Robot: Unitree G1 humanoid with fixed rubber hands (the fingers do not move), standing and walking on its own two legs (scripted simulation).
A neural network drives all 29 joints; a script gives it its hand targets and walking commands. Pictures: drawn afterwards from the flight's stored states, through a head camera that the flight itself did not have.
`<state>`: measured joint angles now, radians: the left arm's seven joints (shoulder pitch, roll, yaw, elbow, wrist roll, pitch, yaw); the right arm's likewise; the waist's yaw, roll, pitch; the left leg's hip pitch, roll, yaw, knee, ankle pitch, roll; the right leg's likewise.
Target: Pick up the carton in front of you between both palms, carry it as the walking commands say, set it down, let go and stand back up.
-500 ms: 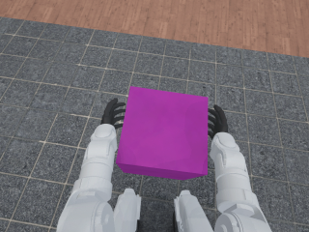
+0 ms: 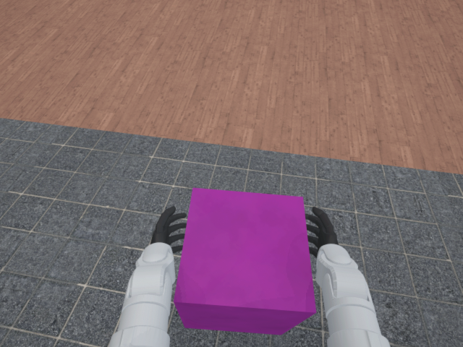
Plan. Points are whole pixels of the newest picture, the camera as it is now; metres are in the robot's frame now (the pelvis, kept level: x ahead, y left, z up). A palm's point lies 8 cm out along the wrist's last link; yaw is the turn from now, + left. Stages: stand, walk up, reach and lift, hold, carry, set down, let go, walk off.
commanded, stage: reach and lift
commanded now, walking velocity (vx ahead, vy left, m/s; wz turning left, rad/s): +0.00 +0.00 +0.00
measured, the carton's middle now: (240, 266) +0.31 +0.00 -0.08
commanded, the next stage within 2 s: hold in 1.14 s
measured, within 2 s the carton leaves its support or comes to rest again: neither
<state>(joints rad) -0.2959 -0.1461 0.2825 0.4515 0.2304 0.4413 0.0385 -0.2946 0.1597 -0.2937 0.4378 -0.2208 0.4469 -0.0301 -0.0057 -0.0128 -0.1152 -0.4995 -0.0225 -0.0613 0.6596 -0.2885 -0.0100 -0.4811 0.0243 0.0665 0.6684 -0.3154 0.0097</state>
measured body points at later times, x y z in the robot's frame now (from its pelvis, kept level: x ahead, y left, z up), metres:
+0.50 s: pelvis -0.01 +0.00 +0.02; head -0.03 +0.00 +0.47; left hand +0.30 +0.15 +0.04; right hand +0.31 -0.15 +0.04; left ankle +0.02 +0.13 -0.72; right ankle +0.01 -0.13 -0.72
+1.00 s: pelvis +0.01 +0.00 +0.03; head -0.02 +0.00 +0.47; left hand +0.31 +0.15 +0.05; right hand +0.31 -0.15 +0.05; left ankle +0.02 +0.13 -0.72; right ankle +0.01 -0.13 -0.72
